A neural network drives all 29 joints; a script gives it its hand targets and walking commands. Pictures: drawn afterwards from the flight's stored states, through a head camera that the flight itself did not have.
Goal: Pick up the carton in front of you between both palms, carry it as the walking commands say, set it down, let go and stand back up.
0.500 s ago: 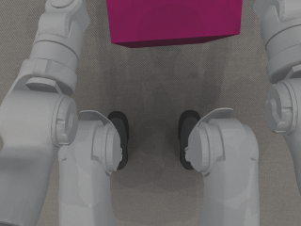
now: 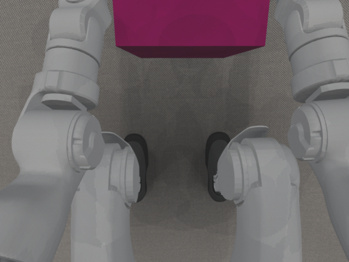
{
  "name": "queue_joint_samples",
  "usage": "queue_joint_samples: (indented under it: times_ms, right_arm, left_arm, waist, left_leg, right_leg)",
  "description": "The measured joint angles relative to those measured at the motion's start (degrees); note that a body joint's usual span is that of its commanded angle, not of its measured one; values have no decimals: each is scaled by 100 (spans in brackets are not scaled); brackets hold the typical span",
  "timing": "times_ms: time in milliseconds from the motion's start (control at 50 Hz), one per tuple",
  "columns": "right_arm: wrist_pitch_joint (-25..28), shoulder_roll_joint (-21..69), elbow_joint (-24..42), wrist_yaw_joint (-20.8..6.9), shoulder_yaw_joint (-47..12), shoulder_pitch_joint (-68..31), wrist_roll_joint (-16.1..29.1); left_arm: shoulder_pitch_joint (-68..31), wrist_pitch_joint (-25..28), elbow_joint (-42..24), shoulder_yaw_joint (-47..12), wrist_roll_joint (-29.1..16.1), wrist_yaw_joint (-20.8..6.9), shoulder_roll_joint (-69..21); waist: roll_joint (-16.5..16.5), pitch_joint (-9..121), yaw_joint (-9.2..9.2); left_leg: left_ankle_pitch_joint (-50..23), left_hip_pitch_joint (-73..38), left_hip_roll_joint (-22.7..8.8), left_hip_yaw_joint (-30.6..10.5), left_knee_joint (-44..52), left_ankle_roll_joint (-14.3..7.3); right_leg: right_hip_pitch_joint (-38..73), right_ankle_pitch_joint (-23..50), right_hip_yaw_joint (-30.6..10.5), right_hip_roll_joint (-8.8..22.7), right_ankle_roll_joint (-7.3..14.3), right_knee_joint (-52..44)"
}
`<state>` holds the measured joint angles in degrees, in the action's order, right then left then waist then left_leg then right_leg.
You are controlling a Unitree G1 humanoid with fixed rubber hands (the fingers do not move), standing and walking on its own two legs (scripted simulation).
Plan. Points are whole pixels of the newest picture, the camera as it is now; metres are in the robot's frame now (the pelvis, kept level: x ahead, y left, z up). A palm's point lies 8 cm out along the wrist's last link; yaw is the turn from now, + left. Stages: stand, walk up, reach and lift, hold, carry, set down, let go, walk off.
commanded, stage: reach and lift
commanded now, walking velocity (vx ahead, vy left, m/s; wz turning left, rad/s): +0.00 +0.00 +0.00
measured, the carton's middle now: out of the picture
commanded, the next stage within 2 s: none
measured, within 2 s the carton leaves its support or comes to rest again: neither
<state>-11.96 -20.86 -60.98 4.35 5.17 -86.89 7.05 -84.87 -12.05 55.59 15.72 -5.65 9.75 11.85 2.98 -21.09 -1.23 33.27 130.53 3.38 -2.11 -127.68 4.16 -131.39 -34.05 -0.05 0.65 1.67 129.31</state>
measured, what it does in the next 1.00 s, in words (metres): rises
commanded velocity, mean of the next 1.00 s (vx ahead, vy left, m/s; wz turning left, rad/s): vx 0.00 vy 0.00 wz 0.00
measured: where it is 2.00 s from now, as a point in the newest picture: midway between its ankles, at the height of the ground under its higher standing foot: (175, 177)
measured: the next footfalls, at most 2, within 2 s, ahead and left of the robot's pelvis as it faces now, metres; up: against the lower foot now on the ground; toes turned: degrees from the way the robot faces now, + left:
none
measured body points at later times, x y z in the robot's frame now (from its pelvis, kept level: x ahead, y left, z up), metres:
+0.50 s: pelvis -0.01 +0.02 +0.12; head +0.25 -0.03 +0.48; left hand +0.53 +0.10 +0.07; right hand +0.50 -0.21 +0.06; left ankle +0.12 +0.14 -0.32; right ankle +0.10 -0.11 -0.32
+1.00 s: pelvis +0.03 +0.02 +0.24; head +0.21 -0.02 +0.65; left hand +0.49 +0.11 +0.21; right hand +0.46 -0.19 +0.20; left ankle +0.11 +0.14 -0.32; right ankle +0.10 -0.11 -0.32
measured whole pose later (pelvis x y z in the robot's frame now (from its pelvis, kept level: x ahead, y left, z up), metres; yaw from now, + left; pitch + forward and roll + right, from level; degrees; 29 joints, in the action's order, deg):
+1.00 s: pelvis +0.03 +0.02 +0.24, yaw -5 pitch +36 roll +1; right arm -23.6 1.5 -36.9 1.2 24.3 -46.8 -13.7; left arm -46.3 -21.8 34.9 26.7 12.6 2.9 -5.9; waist 1.4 13.6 0.0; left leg 27.7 89.1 4.2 -4.0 -81.0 2.4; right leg -90.8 -25.9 -3.9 -3.1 -1.3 81.0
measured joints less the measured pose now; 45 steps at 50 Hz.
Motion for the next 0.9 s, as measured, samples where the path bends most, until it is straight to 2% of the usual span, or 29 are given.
queue_joint_samples:
  times_ms: [20, 40, 140, 180, 320, 380, 460, 580, 700, 800, 900]
  right_arm:
    - [-69, 88, 159, 154, 1, 153, -22]
    - [-182, 169, 405, 429, -39, 338, -6]
    - [-497, 444, 1180, 443, 132, 1061, -98]
    - [-594, 625, 1226, 355, 358, 1227, -280]
    - [-916, 1081, 972, -85, 1425, 1522, -1447]
    - [-924, 1223, 854, -233, 1846, 1599, -1886]
    - [-944, 1417, 1007, -339, 2155, 1755, -2266]
    - [-994, 1688, 1633, -403, 2234, 2242, -2323]
    - [-1222, 1851, 2325, -363, 1985, 2895, -2023]
    - [-1245, 1962, 2341, -324, 1952, 3175, -1965]
    - [-1218, 2074, 2313, -305, 1946, 3550, -1989]
  left_arm:
    - [108, -72, -141, -10, -22, 71, -37]
    - [231, -122, -295, 2, -42, 112, -104]
    - [1147, -367, -1210, 209, 113, 81, -430]
    - [1456, -476, -1419, 380, 300, 23, -578]
    - [1767, -637, -1161, 1406, 1398, -297, -1186]
    - [1741, -744, -1067, 1690, 1826, -402, -1306]
    - [1807, -812, -1110, 1756, 2090, -522, -1346]
    - [2194, -895, -1579, 1531, 1992, -569, -1448]
    - [2788, -1015, -2075, 1220, 1727, -556, -1574]
    - [3121, -1075, -2167, 1176, 1635, -545, -1630]
    - [3435, -1026, -2040, 1162, 1767, -614, -1697]
  waist:
    - [10, 117, 0]
    - [20, 250, 18]
    - [48, 990, 63]
    - [46, 1381, 71]
    - [29, 2493, 60]
    - [-53, 2702, 91]
    - [-83, 2899, 85]
    - [-52, 3041, 64]
    - [-60, 3207, 85]
    - [-120, 3211, 77]
    - [-127, 3363, 121]
  left_leg:
    - [19, 18, 27, -13, 10, 29]
    - [34, 29, 55, -29, 35, 61]
    - [84, -139, 228, -121, 298, 164]
    - [85, -255, 231, -145, 493, 209]
    - [-131, -746, 88, -62, 1427, -26]
    - [-225, -1001, 107, -57, 1826, -62]
    - [-374, -1216, 214, -114, 2251, -18]
    - [-511, -1500, 246, -165, 2743, -55]
    - [-534, -1925, 194, -207, 3158, -89]
    - [-518, -2643, 164, -174, 3595, -116]
    - [-517, -3358, 117, -185, 4094, -152]
  right_leg:
    - [-29, 0, -9, -13, -5, -10]
    - [-56, 8, -23, -36, -13, -37]
    - [23, 99, -151, -236, -149, -342]
    - [110, 167, -195, -329, -213, -570]
    - [619, 429, -311, -439, -326, -1577]
    - [875, 560, -349, -468, -342, -1998]
    - [1111, 685, -360, -453, -356, -2434]
    - [1444, 773, -336, -381, -361, -2939]
    - [1888, 817, -312, -393, -364, -3401]
    - [2581, 792, -361, -384, -344, -3795]
    - [3287, 791, -367, -385, -322, -4288]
